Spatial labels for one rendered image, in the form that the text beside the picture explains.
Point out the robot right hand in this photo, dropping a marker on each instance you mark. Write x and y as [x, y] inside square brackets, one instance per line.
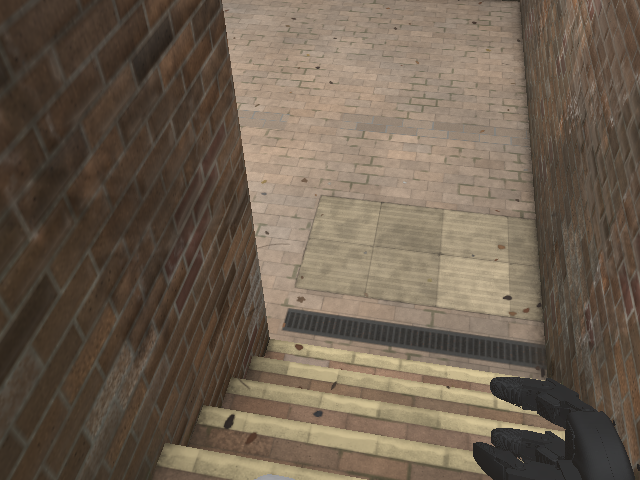
[592, 449]

